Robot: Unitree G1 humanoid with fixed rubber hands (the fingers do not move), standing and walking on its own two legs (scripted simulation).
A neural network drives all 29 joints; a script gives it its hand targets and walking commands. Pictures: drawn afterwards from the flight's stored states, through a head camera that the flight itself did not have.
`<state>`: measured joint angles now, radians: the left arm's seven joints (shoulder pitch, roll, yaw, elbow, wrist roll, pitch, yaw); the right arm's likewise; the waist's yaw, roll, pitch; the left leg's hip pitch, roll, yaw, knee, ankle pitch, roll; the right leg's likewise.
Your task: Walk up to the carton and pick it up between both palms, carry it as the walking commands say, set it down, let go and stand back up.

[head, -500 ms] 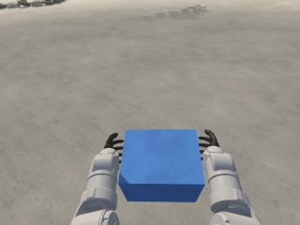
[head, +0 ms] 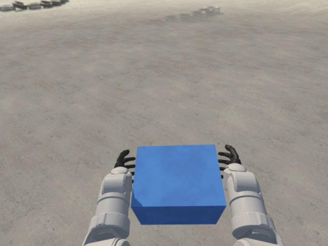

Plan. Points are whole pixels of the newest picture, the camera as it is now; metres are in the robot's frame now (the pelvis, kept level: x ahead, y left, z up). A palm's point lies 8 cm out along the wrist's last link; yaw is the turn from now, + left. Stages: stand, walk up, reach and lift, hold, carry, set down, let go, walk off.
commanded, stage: reach and lift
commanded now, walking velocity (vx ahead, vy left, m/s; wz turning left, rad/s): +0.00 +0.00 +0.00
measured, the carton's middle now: (177, 185) +0.31 +0.00 -0.03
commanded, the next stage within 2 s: hold in 0.26 s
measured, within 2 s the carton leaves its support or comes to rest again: neither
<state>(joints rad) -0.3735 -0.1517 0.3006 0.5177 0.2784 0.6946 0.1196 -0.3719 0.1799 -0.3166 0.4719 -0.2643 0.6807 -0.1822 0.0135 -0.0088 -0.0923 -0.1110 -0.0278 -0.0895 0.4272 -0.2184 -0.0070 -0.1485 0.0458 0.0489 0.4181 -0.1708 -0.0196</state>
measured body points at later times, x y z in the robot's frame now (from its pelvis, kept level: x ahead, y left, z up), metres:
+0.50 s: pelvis -0.01 +0.00 +0.00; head -0.09 +0.00 +0.44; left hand +0.29 +0.15 +0.04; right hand +0.29 -0.16 +0.05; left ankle +0.02 +0.13 -0.74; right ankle +0.04 -0.10 -0.74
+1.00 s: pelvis -0.01 +0.00 +0.00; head -0.09 +0.00 +0.44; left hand +0.29 +0.15 +0.04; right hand +0.29 -0.16 +0.05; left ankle +0.02 +0.13 -0.74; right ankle +0.04 -0.10 -0.74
